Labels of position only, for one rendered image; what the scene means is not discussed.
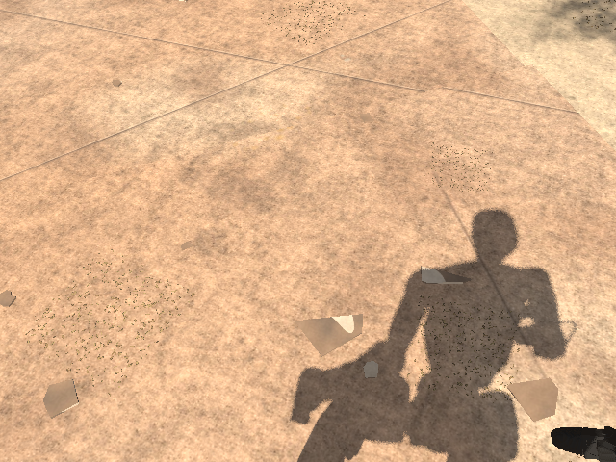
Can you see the robot right hand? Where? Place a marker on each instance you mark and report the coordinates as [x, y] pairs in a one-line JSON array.
[[593, 443]]

